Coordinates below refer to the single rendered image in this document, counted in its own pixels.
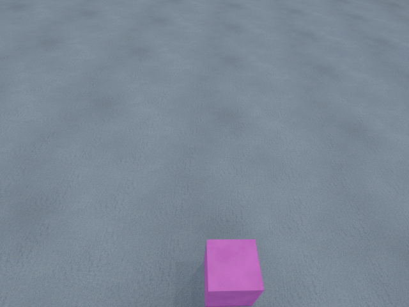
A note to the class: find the carton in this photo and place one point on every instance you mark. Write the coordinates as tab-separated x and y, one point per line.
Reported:
232	275

